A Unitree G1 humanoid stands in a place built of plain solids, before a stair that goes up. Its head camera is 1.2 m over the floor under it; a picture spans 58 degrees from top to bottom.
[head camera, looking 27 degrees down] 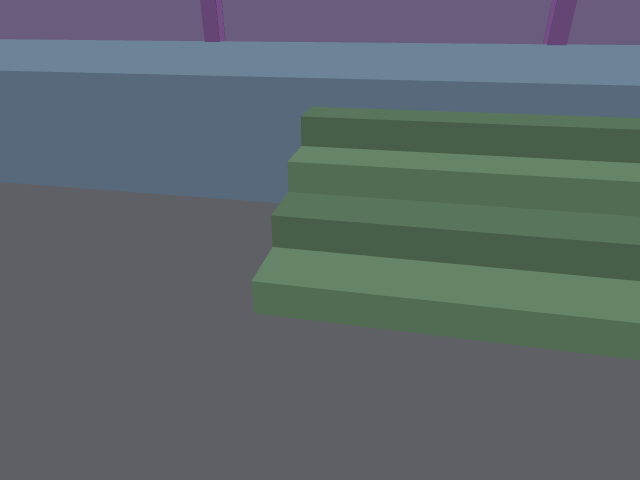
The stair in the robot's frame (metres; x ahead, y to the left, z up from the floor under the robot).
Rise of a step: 0.17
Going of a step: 0.33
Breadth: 3.20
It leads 11 degrees to the right of straight ahead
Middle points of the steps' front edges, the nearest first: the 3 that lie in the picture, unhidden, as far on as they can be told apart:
1.95 -1.39 0.52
2.27 -1.46 0.70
2.59 -1.52 0.87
